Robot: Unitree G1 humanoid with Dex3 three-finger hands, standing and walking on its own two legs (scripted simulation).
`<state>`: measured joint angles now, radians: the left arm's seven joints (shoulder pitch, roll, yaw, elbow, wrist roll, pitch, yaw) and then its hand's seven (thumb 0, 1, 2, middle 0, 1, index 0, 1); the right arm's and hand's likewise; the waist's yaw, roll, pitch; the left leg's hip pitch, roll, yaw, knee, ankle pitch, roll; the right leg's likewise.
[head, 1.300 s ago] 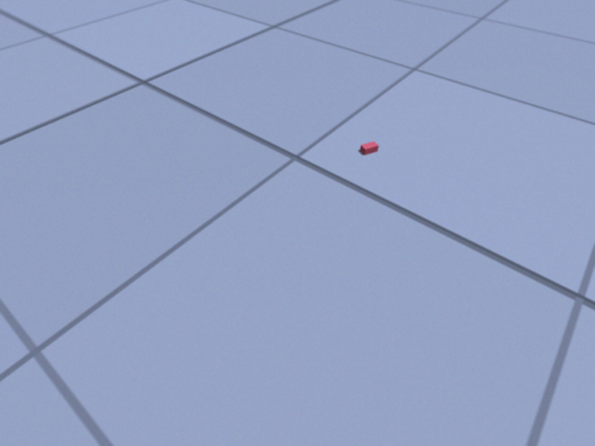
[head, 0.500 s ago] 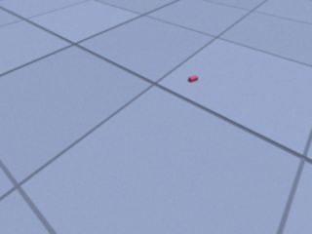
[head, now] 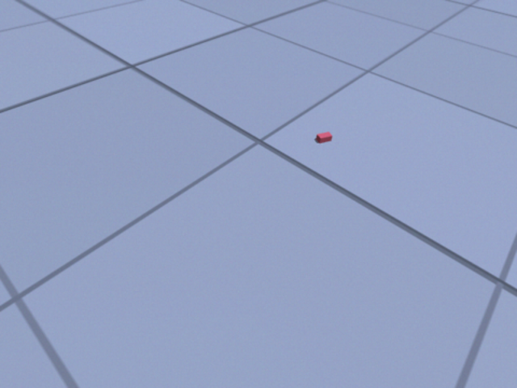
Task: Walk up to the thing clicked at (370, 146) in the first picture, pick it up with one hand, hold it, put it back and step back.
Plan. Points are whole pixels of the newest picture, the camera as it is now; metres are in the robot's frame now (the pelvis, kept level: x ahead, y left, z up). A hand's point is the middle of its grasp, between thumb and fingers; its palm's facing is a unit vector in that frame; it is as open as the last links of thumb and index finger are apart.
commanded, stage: walk up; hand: left
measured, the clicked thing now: (324, 137) +1.76 -0.44 -0.76
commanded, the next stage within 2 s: none
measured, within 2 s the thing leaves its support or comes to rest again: neither
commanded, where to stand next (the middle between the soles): +1.49 -0.80 m, yaw +22 degrees
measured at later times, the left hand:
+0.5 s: hand out of the picture +0.15 +0.16 -0.17, palm faces +0.20 -0.94 -0.28, open 7.4 cm
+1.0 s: hand (231, 237) +0.49 +0.07 -0.14, palm faces +0.22 -0.89 -0.39, open 7.4 cm
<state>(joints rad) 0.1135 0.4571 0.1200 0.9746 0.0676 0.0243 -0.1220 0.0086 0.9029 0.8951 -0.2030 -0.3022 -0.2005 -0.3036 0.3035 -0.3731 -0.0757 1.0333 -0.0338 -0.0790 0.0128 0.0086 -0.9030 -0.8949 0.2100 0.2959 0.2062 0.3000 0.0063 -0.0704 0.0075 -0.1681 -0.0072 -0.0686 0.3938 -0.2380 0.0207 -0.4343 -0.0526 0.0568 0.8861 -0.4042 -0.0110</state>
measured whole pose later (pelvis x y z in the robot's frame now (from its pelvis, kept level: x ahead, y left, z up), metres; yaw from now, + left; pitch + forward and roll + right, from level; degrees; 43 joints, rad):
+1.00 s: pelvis +0.44 -0.24 -0.03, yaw +13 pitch -2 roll +1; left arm 0.17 0.45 0.11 0.82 0.03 -0.03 -0.12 0.00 0.91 0.90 -0.20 -0.30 -0.20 -0.30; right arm 0.33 -0.49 -0.06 0.99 0.00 -0.07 -0.03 0.01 -0.90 -0.90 0.21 0.30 0.20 0.30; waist 0.02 0.00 0.04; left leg -0.40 0.11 -0.07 1.16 -0.47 0.04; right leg -0.44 -0.10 -0.09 0.76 -0.28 0.00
